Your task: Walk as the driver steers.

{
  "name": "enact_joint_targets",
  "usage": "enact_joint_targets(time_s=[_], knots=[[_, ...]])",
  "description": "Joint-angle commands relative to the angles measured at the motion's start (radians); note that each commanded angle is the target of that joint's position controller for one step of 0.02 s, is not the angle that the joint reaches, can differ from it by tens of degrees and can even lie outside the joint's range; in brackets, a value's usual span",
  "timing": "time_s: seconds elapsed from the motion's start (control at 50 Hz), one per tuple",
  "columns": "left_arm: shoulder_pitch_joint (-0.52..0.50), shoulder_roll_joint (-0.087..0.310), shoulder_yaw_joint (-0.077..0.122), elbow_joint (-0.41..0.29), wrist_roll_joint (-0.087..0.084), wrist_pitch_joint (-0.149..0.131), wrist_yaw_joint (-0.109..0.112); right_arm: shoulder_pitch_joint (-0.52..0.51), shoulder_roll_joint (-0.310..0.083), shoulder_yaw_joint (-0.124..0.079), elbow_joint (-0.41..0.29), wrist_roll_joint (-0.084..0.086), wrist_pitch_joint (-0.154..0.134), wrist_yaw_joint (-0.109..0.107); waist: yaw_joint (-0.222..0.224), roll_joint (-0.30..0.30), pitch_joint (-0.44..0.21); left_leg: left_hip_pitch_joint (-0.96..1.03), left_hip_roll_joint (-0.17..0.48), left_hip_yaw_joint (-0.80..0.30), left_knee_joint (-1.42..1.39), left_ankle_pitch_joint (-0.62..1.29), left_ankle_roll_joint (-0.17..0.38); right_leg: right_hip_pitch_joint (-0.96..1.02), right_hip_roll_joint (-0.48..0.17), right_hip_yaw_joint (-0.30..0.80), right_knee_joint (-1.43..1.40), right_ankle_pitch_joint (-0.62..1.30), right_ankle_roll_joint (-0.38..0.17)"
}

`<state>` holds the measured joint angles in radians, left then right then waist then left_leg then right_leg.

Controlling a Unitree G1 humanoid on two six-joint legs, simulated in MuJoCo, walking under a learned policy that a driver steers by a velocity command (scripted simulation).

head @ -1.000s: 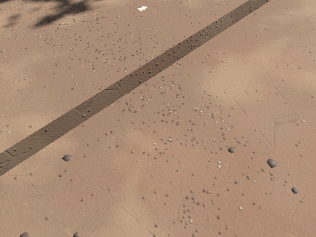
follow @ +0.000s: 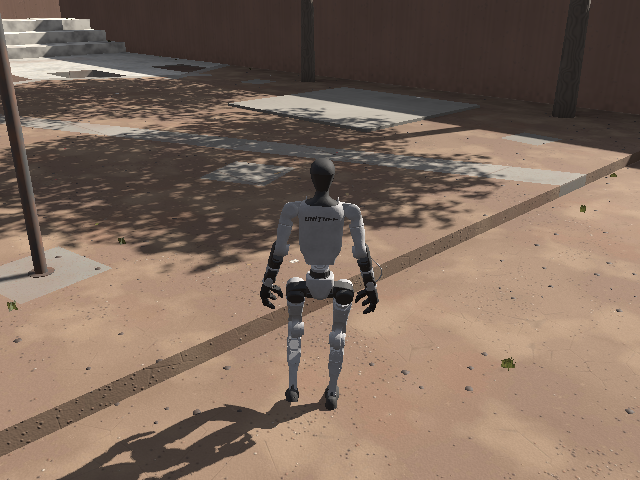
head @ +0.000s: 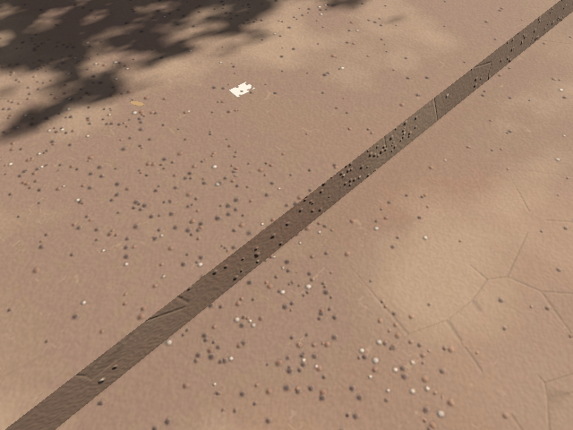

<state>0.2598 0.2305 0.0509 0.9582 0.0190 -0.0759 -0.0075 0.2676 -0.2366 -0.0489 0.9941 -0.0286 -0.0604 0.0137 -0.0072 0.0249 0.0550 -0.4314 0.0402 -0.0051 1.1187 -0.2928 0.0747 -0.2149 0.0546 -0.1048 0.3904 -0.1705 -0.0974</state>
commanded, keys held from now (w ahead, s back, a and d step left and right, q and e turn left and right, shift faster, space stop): no key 1.00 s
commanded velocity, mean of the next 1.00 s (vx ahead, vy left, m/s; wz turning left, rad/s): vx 0.12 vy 0.00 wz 0.00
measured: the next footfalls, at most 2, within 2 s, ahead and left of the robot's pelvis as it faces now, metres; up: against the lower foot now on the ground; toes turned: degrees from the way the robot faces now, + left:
left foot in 0.30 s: +0.28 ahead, +0.10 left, +0.00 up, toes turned +2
right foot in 0.62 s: +0.20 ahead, -0.11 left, +0.00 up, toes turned -1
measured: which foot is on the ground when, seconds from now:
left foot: up 0.00-0.28, down 0.30-1.00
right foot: down 0.00-0.32, up 0.34-0.60, down 0.62-1.00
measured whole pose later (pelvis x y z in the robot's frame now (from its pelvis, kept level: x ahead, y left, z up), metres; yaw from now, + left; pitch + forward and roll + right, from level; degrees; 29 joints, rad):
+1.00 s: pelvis +0.19 +0.00 +0.00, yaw +0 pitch -1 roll +0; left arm 0.32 0.13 -0.01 1.14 0.01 -0.02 0.04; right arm 0.29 -0.15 -0.01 1.14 -0.01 -0.01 -0.03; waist -0.01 0.00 0.01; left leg -0.24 -0.01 0.05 0.37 -0.11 0.04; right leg -0.11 0.02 -0.01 0.39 -0.25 -0.02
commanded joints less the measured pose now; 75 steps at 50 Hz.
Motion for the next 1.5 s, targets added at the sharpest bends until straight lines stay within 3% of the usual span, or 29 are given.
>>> enact_joint_targets(time_s=[0.02,0.08,0.16,0.24,0.28,0.3,0.32,0.34,0.36,0.38,0.4,0.42,0.44,0.48,0.56,0.6,0.62,0.64,0.66,0.7,0.78,0.9,1.48,1.5], knots=[[0.07,0.087,0.011,-0.003,-0.007,-0.032,0.003,0.066,-0.029,-0.007,-0.022,-0.009,0.019,0.011,-0.029,-0.074,-0.01,-0.096,0.046,-0.005,-0.033,0.061,-0.024,0.059,-0.271,0.237,-0.233,0.303,-0.112],[0.109,0.085,0.003,0.021,-0.006,-0.032,0.005,-0.022,-0.017,0.0,-0.049,-0.006,0.024,0.005,-0.025,-0.078,0.008,-0.116,0.037,0.038,-0.174,0.135,-0.054,0.07,-0.236,0.126,-0.19,0.671,-0.097],[0.145,0.08,-0.01,0.048,-0.007,-0.02,0.012,-0.128,0.002,0.019,-0.07,0.011,0.019,-0.004,0.015,-0.119,-0.018,-0.017,-0.014,0.09,-0.416,0.256,-0.051,0.1,-0.198,0.062,-0.144,0.776,-0.058],[0.153,0.071,-0.015,0.075,-0.001,-0.003,0.027,-0.117,-0.022,0.018,-0.054,0.007,0.009,-0.024,0.017,-0.13,-0.028,0.039,-0.034,0.072,-0.522,0.216,-0.019,0.187,-0.239,0.099,-0.056,0.78,-0.065],[0.128,0.073,-0.014,0.081,-0.005,0.003,0.035,-0.019,-0.036,0.01,-0.012,0.002,-0.006,-0.035,-0.028,-0.103,-0.043,0.148,-0.052,0.065,-0.66,0.245,0.008,0.209,-0.233,0.115,0.068,0.763,-0.043],[0.137,0.075,-0.014,0.085,-0.01,0.003,0.036,0.05,-0.059,0.003,0.011,-0.005,-0.023,-0.04,-0.055,-0.05,-0.079,0.272,-0.008,0.025,-0.748,0.482,0.019,0.175,-0.196,0.102,0.175,0.644,-0.011],[0.19,0.048,-0.023,0.07,-0.018,0.0,0.04,0.135,-0.132,-0.011,0.027,-0.016,-0.034,-0.043,-0.04,0.051,-0.187,0.483,0.176,-0.123,-0.649,1.0,0.064,0.054,-0.142,0.071,0.339,0.272,0.021],[0.329,-0.033,-0.037,0.114,-0.056,0.021,0.039,0.145,-0.118,-0.007,0.034,0.005,-0.021,-0.042,-0.014,0.201,-0.32,0.604,0.365,-0.32,-0.642,1.252,0.259,-0.061,-0.009,0.058,0.55,-0.387,0.043],[0.269,0.032,-0.02,0.125,-0.03,0.046,0.044,0.105,-0.072,0.007,0.018,0.032,-0.011,-0.033,-0.021,0.097,-0.294,0.514,0.352,-0.326,-0.689,1.077,0.277,-0.087,-0.015,0.13,0.613,-0.517,0.05],[0.19,0.036,-0.013,0.109,-0.005,0.056,0.041,0.033,-0.06,0.012,0.007,0.031,-0.004,-0.036,-0.007,0.074,-0.187,0.406,0.308,-0.284,-0.746,0.888,0.256,-0.117,-0.026,0.147,0.635,-0.488,0.057],[0.147,0.019,-0.015,0.108,0.01,0.063,0.037,-0.016,-0.038,0.021,0.002,0.024,0.004,-0.043,0.014,0.038,-0.123,0.315,0.268,-0.247,-0.801,0.708,0.219,-0.114,-0.047,0.156,0.604,-0.43,0.066],[0.124,0.008,-0.016,0.109,0.013,0.072,0.035,-0.05,-0.025,0.028,-0.001,0.02,0.009,-0.054,0.034,0.045,-0.078,0.232,0.23,-0.201,-0.843,0.606,0.183,-0.083,-0.066,0.158,0.543,-0.377,0.078],[0.142,-0.013,-0.022,0.12,0.013,0.081,0.034,-0.074,-0.019,0.031,0.001,0.017,0.014,-0.059,0.056,0.066,-0.071,0.18,0.191,-0.156,-0.862,0.53,0.152,-0.034,-0.071,0.145,0.481,-0.344,0.091],[0.158,-0.024,-0.027,0.144,0.005,0.097,0.042,-0.06,-0.027,0.031,0.012,0.009,0.015,-0.057,0.054,0.068,-0.095,0.181,0.163,-0.132,-0.868,0.44,0.129,0.008,-0.055,0.115,0.375,-0.323,0.104],[0.132,-0.025,-0.033,0.162,-0.001,0.114,0.052,-0.059,-0.059,0.022,0.028,0.02,0.029,-0.051,0.048,0.072,-0.093,0.128,0.146,-0.149,-0.915,0.027,0.092,0.075,-0.059,0.091,0.2,-0.18,0.095],[0.134,-0.018,-0.037,0.171,0.008,0.11,0.049,-0.064,-0.06,0.017,0.032,0.03,0.045,-0.05,0.054,0.055,-0.042,0.041,0.125,-0.152,-0.942,-0.197,0.034,0.135,-0.068,0.092,0.068,-0.076,0.077],[0.124,-0.003,-0.039,0.164,0.016,0.104,0.049,-0.048,-0.054,0.015,0.038,0.031,0.051,-0.049,0.046,0.032,-0.005,0.018,0.112,-0.152,-0.945,-0.245,-0.005,0.126,-0.105,0.139,0.001,-0.075,0.066],[0.105,0.021,-0.038,0.157,0.013,0.096,0.048,-0.027,-0.044,0.012,0.04,0.036,0.059,-0.047,0.018,-0.01,0.034,0.043,0.074,-0.128,-0.942,-0.215,-0.03,0.037,-0.132,0.187,-0.036,-0.161,0.054],[0.09,0.014,-0.041,0.162,0.002,0.087,0.046,-0.024,-0.031,0.013,0.042,0.035,0.064,-0.045,0.007,-0.073,0.065,0.132,0.046,-0.092,-0.901,-0.115,-0.035,-0.081,-0.139,0.209,-0.074,-0.23,0.049],[0.064,-0.004,-0.048,0.16,-0.006,0.066,0.048,0.014,-0.006,0.018,0.062,0.024,0.062,-0.042,-0.02,-0.11,0.033,0.277,0.038,-0.072,-0.822,0.042,-0.029,-0.145,-0.155,0.229,-0.137,-0.232,0.059],[0.078,-0.003,-0.048,0.16,-0.009,0.054,0.052,0.037,-0.005,0.022,0.089,0.02,0.05,-0.041,-0.018,-0.053,0.014,0.285,0.045,-0.074,-0.812,0.097,-0.025,-0.094,-0.149,0.218,-0.133,-0.158,0.056],[0.122,-0.01,-0.05,0.17,-0.008,0.056,0.051,0.047,0.009,0.031,0.113,0.022,0.048,-0.046,-0.002,-0.029,0.02,0.26,0.045,-0.072,-0.814,0.116,-0.033,-0.055,-0.146,0.209,-0.121,-0.118,0.045],[0.16,-0.042,-0.058,0.189,-0.01,0.05,0.058,0.099,0.045,0.037,0.173,0.022,0.049,-0.06,0.0,-0.029,0.026,0.284,0.055,-0.062,-0.771,0.246,-0.038,0.021,-0.145,0.193,-0.102,0.041,0.039],[0.173,-0.044,-0.058,0.193,-0.009,0.05,0.057,0.104,0.049,0.038,0.176,0.021,0.05,-0.059,0.003,-0.031,0.007,0.29,0.044,-0.055,-0.771,0.18,-0.037,0.029,-0.138,0.193,-0.115,-0.038,0.035]])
